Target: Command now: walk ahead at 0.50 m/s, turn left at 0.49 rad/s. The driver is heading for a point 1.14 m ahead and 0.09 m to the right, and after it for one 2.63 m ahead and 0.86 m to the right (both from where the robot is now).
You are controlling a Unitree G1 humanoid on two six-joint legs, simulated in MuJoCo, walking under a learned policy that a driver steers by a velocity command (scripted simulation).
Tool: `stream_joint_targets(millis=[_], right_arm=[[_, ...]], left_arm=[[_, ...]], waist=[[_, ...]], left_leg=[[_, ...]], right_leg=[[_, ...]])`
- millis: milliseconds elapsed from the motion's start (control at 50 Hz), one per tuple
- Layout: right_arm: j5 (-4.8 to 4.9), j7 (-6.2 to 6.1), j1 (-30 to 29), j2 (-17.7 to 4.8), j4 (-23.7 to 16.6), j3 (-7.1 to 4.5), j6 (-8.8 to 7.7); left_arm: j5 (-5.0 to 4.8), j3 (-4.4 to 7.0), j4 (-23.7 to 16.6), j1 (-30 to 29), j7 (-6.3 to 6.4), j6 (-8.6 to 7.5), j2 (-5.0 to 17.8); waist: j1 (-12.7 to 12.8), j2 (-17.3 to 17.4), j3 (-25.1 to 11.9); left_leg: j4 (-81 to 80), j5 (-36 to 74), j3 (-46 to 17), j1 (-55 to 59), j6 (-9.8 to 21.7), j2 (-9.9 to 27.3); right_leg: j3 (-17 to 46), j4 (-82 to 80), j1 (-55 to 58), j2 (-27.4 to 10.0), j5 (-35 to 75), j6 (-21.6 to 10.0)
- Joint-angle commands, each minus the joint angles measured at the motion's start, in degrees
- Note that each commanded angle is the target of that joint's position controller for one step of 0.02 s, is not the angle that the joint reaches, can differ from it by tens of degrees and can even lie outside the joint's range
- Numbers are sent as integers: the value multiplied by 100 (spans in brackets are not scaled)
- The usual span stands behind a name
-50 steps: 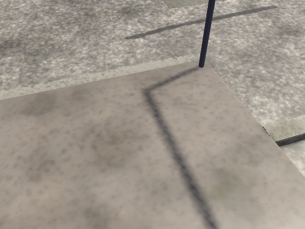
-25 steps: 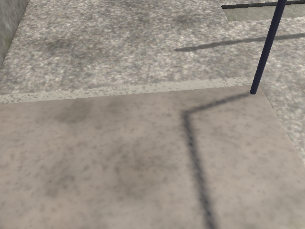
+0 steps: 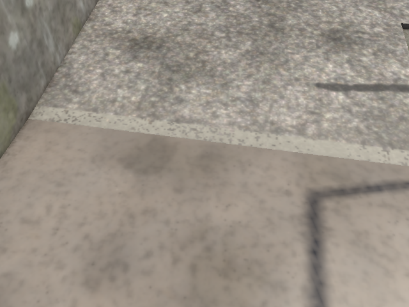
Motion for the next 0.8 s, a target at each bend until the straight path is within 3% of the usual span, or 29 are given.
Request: stream_joint_targets(millis=[20,40,80,140,180,220,240,260,280,300,320,340,360,400,460,520,560,580,640,680,720,740,760,780,800], right_arm=[[31,-163,-260,-887,-372,-234,-69],[42,-185,-75,-830,-287,-216,-51],[72,-177,274,-795,-103,-190,-62],[78,-174,522,-738,37,-169,-82],[41,-186,567,-792,72,-185,-63],[39,-147,475,-719,44,-161,-53],[10,-94,396,-492,-62,-69,-77],[-35,-70,1134,-173,37,42,-131],[113,-43,1744,-290,43,101,-220],[267,-72,1077,-690,-38,16,-209],[237,-98,132,-905,-249,-22,-164],[93,-123,-295,-828,-349,-21,-129],[-41,-139,-305,-730,-356,-33,-112],[-67,-137,10,-473,-295,-17,-103],[-112,-130,-254,-305,-358,48,-158],[-85,-58,-803,-168,-440,114,-236],[-54,-3,-1188,-164,-515,121,-276],[-9,24,-1352,-135,-582,136,-291],[20,111,-1832,-259,-792,112,-330],[16,148,-1841,-372,-856,84,-358],[-2,130,-1309,-526,-733,14,-384],[-54,96,-569,-771,-518,-95,-398],[-158,33,491,-1195,-344,-206,-395],[-98,10,773,-1411,-279,-172,-266],[42,61,1214,-1483,-118,-259,-208]], left_arm=[[51,29,-283,-55,-42,-79,254],[44,7,-301,-258,-95,-125,213],[-21,5,-415,-602,-173,-166,229],[-51,54,-580,-910,-236,-191,425],[-80,104,-601,-806,-250,-208,546],[-71,175,-435,-144,-214,-233,642],[20,244,-299,667,-199,-264,852],[33,303,-222,1428,-185,-223,1129],[-220,394,36,1963,-221,-98,1405],[-297,342,60,1953,-200,-18,1036],[-198,224,-59,1478,-157,36,726],[-73,138,-132,1039,-164,59,637],[-20,88,-176,744,-176,56,548],[-38,67,-114,590,-182,26,479],[-104,148,72,803,-150,2,685],[-212,170,272,1000,-90,72,732],[-262,153,434,1291,-73,104,691],[-262,171,497,1367,-75,123,779],[-267,181,666,1631,-75,204,784],[-259,226,747,1683,-50,268,899],[-261,255,761,1539,-39,317,999],[-247,212,723,1471,-53,306,899],[-130,98,506,1289,-60,251,636],[136,-50,550,1837,-81,134,105],[-230,-64,458,2225,-119,0,354]], waist=[[59,358,-292],[-104,421,-327],[-301,506,-269],[-377,538,-149],[-265,609,-132],[87,507,-345],[440,128,-974],[427,-1045,-1808],[442,-1950,-2315],[702,-1171,-1742],[788,-488,-886],[613,-55,-307],[385,-54,-75],[111,-466,-88],[164,-345,-270],[357,-261,-246],[534,-222,-150],[585,-342,-80],[715,-274,101],[640,-307,119],[290,-281,-142],[-59,-128,-654],[-484,397,-1530],[-122,1769,-1853],[-333,2269,-2527]], left_leg=[[-594,2221,-665,-645,804,1060],[-546,1733,-611,-746,674,970],[-471,759,-831,-683,549,1046],[206,164,-1339,-93,521,1353],[607,482,-1652,336,494,1549],[1399,1205,-1571,435,315,1305],[2682,1015,-1197,-119,125,961],[4725,-1774,-613,-1566,-251,267],[6068,-3288,-353,-3083,-558,66],[6286,-2739,-441,-3939,-593,488],[6031,-2110,-220,-4095,-551,799],[5588,-1679,-91,-3800,-552,1004],[5015,-1381,-131,-3349,-556,1179],[4250,-1145,-36,-2648,-585,1340],[3188,-392,110,-2572,-665,1411],[1801,945,242,-2121,-671,1276],[1204,1580,350,-1859,-659,1103],[1028,1704,337,-1794,-643,1084],[583,1252,271,-2023,-504,1050],[396,783,229,-1995,-373,1045],[151,563,391,-1140,-185,904],[182,874,421,36,-2,937],[588,1690,-541,1791,418,1920],[1171,3428,-1636,3147,672,2730],[191,569,-3615,3807,1617,3362]], right_leg=[[-355,-1539,763,244,1836,45],[-410,-1972,1044,379,2668,-10],[-335,-2524,1235,484,3342,-126],[-95,-2874,925,399,2905,-359],[-36,-2861,788,370,2123,-519],[-173,-3121,1580,428,1993,-760],[163,-2728,2906,-40,2870,-1030],[1567,-2363,4801,-1139,3333,-1705],[3894,-3069,5767,-2155,1395,-2635],[4269,-3701,5506,-1883,-950,-2431],[3517,-3908,4652,-1552,-1419,-2032],[2909,-4026,3585,-1307,-753,-1867],[2448,-4149,2844,-1047,-71,-1771],[1684,-4399,2228,-681,941,-1640],[993,-4508,2397,-642,2489,-1696],[359,-4558,2391,-370,2643,-1478],[182,-4572,2461,-260,2317,-1376],[271,-4537,2500,-370,2034,-1390],[475,-4232,3099,-589,1888,-1334],[620,-3940,3471,-766,2147,-1255],[528,-3262,3505,-669,3131,-1122],[291,-2384,3190,-360,3534,-991],[-9,-725,2049,22,2327,-772],[-313,1015,408,701,-2181,-497],[107,1978,-918,871,-2250,-417]])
